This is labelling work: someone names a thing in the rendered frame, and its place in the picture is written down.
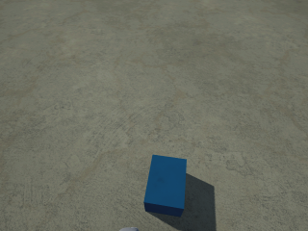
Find carton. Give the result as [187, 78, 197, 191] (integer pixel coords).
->
[143, 154, 187, 218]

